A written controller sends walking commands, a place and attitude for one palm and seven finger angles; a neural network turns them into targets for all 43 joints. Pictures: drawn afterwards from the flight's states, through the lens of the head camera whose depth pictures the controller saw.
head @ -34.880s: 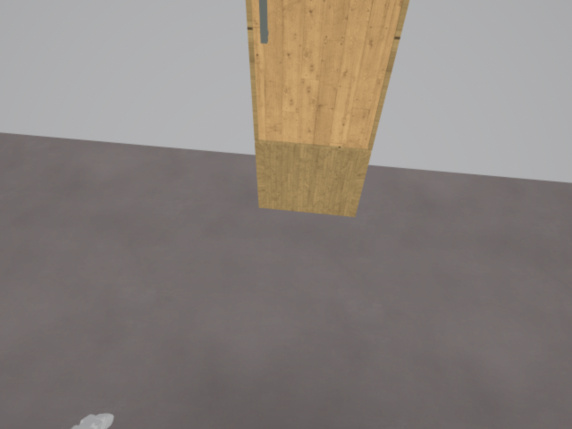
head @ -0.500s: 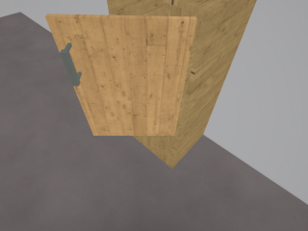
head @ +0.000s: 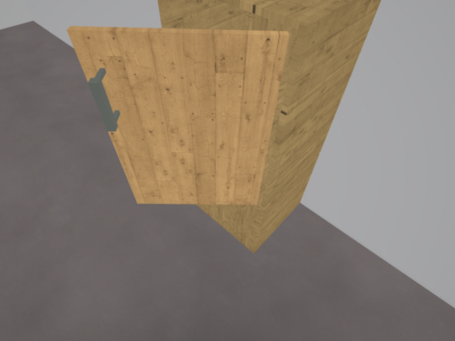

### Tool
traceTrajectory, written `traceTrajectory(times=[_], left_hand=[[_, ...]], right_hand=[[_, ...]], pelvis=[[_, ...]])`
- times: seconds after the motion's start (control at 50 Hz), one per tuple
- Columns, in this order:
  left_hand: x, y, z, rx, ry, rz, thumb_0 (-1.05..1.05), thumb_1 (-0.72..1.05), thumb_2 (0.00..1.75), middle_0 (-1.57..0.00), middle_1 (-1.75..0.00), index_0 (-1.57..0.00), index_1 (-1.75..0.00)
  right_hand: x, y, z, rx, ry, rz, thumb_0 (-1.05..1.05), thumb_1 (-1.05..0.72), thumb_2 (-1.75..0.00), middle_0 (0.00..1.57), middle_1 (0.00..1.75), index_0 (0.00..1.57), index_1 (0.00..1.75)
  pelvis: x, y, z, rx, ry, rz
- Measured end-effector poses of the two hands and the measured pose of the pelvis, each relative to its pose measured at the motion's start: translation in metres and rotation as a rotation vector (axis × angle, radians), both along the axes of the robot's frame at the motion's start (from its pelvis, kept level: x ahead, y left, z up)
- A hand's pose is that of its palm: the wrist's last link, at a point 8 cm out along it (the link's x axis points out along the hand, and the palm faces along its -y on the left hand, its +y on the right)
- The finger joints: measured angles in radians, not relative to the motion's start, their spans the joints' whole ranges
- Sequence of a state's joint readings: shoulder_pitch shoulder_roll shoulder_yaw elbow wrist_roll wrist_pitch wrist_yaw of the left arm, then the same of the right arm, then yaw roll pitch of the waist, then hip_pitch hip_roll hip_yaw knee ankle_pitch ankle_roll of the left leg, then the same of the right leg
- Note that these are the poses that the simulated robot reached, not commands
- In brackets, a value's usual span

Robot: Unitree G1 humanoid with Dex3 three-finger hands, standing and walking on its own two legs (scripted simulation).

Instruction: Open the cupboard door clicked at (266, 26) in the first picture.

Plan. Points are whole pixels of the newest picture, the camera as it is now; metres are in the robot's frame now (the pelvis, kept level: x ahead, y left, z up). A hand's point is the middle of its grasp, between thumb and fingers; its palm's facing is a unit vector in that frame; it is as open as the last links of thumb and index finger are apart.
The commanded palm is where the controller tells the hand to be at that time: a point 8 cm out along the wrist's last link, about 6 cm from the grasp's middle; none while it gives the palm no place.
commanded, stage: look again from close up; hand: left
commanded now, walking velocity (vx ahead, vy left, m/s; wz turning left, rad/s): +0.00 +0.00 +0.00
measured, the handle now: (106, 100) +0.56 +0.31 +0.11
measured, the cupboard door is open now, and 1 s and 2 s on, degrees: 43 43 43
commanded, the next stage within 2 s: shuffle to correct the standing spot in 0.16 s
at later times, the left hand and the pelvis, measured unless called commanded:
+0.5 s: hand out of the picture +0.01 +0.21 -0.18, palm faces +0.07 -0.97 -0.23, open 7.4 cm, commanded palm none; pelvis +0.00 +0.02 -0.01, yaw +2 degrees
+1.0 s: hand out of the picture +0.02 +0.20 -0.18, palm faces +0.04 -0.98 -0.20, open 7.3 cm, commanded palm none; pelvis +0.02 +0.02 +0.00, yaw +1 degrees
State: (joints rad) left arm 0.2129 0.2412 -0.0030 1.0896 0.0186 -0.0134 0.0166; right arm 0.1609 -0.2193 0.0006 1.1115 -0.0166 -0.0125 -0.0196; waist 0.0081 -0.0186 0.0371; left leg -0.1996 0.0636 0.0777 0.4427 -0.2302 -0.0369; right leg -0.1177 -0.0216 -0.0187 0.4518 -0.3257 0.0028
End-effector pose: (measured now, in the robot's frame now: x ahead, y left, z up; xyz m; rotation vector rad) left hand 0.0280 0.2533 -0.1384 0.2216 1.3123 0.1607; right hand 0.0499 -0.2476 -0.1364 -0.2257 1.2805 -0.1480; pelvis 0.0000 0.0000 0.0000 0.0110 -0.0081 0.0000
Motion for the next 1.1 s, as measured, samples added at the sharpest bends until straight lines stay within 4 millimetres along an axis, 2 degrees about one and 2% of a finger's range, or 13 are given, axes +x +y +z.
traceTrajectory(times=[0.22, 0.4, 0.48, 0.58, 0.68, 0.74, 0.82, 1.1], left_hand=[[0.002, -0.001, 0.001, -0.002, -0.012, 0.003, 0.0, 0.91, 0.9, -0.2, -0.3, -0.2, -0.3], [-0.006, 0.0, -0.002, -0.004, -0.016, 0.031, 0.0, 0.91, 0.9, -0.2, -0.3, -0.2, -0.3], [-0.018, 0.004, -0.008, -0.02, -0.004, 0.07, 0.0, 0.91, 0.9, -0.21, -0.3, -0.2, -0.3], [-0.037, 0.018, -0.019, -0.04, 0.069, 0.097, 0.0, 0.91, 0.9, -0.21, -0.3, -0.2, -0.3], [-0.032, 0.026, -0.015, -0.035, 0.096, 0.078, 0.0, 0.91, 0.9, -0.2, -0.3, -0.2, -0.3], [-0.021, 0.021, -0.01, -0.038, 0.066, 0.072, 0.0, 0.91, 0.9, -0.2, -0.29, -0.19, -0.3], [-0.01, 0.008, -0.011, -0.042, 0.027, 0.065, 0.0, 0.91, 0.9, -0.2, -0.29, -0.19, -0.3], [-0.016, -0.016, -0.007, -0.071, 0.069, 0.074, 0.01, 0.93, 0.9, -0.2, -0.29, -0.2, -0.3]], right_hand=[[-0.001, -0.003, 0.002, -0.007, 0.004, 0.002, 0.01, -0.91, -0.9, 0.2, 0.3, 0.2, 0.3], [-0.008, 0.001, -0.001, -0.004, 0.02, 0.008, 0.01, -0.91, -0.9, 0.2, 0.3, 0.2, 0.3], [-0.009, 0.011, -0.006, -0.007, 0.044, 0.019, 0.01, -0.91, -0.9, 0.2, 0.29, 0.2, 0.3], [-0.008, 0.035, -0.004, -0.006, 0.033, 0.016, 0.01, -0.91, -0.9, 0.2, 0.29, 0.2, 0.3], [-0.022, 0.058, -0.005, 0.025, 0.049, -0.002, 0.01, -0.91, -0.9, 0.2, 0.29, 0.2, 0.3], [-0.032, 0.068, -0.008, 0.052, 0.087, -0.007, 0.01, -0.91, -0.9, 0.2, 0.3, 0.2, 0.3], [-0.042, 0.071, -0.018, 0.083, 0.129, -0.03, 0.01, -0.92, -0.9, 0.2, 0.3, 0.2, 0.3], [-0.042, 0.065, -0.01, 0.092, 0.159, -0.045, 0.01, -0.92, -0.9, 0.2, 0.29, 0.2, 0.3]], pelvis=[[0.0, -0.001, 0.001, -0.001, -0.005, 0.003], [-0.003, 0.002, -0.001, -0.005, -0.006, 0.018], [-0.002, 0.013, -0.006, -0.012, -0.007, 0.034], [0.003, 0.032, -0.01, 0.011, -0.007, 0.02], [0.002, 0.038, -0.006, 0.009, 0.006, 0.02], [0.004, 0.038, -0.004, 0.011, 0.01, 0.028], [0.009, 0.033, -0.007, 0.021, 0.002, 0.026], [0.024, 0.019, 0.003, -0.002, -0.005, 0.029]])
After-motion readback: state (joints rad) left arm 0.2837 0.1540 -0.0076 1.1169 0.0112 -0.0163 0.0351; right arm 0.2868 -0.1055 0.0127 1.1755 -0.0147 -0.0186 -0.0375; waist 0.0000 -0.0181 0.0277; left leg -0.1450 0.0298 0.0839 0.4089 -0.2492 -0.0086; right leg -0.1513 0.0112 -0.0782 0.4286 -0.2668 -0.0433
